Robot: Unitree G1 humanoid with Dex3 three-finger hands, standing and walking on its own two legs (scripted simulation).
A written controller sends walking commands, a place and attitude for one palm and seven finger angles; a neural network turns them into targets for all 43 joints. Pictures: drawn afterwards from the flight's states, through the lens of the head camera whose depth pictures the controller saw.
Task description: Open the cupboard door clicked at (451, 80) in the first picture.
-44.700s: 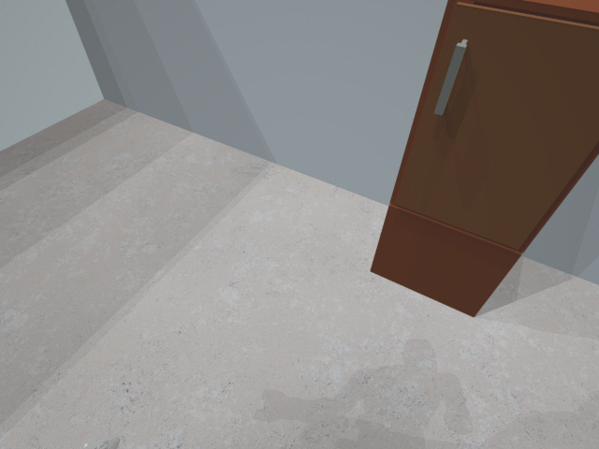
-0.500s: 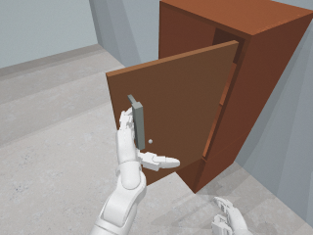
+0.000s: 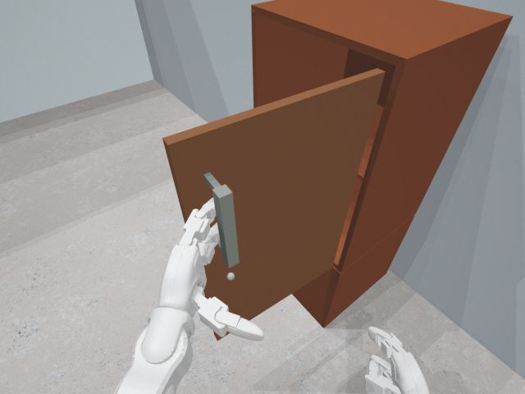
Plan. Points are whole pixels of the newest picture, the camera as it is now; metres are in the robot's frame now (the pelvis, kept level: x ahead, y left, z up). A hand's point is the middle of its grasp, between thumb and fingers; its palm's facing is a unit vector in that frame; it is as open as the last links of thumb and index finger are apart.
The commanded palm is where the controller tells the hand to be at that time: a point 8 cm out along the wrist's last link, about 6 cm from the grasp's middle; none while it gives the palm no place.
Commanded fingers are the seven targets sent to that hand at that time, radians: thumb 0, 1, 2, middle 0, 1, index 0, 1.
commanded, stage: slide the hand sideways off the handle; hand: left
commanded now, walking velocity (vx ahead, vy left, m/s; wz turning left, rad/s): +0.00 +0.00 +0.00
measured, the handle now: (221, 222) +0.34 +0.10 +0.11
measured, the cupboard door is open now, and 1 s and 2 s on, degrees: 86 86 86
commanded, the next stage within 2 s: draw the hand back to the body in 0.72 s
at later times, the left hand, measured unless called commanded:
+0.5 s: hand (192, 307) +0.20 +0.11 +0.10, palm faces +0.01 -1.00 -0.06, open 16.3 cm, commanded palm +0.17 +0.17 +0.11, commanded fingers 0.00 -0.50 0.30 -0.15 -0.30 -0.15 -0.30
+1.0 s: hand (153, 312) +0.19 +0.15 +0.12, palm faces +0.01 -1.00 -0.08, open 16.3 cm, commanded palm +0.15 +0.21 +0.12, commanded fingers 0.00 -0.50 0.30 -0.15 -0.30 -0.15 -0.30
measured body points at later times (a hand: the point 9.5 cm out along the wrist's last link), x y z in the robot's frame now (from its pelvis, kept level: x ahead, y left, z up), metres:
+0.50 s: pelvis +0.02 -0.03 +0.00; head +0.00 -0.05 +0.44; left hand +0.20 +0.16 +0.11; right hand +0.21 -0.24 -0.07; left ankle -0.02 +0.10 -0.73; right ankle +0.02 -0.11 -0.73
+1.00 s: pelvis +0.01 -0.01 -0.01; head +0.00 -0.02 +0.44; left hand +0.18 +0.21 +0.12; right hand +0.21 -0.22 -0.07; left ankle -0.02 +0.10 -0.73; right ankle +0.02 -0.11 -0.73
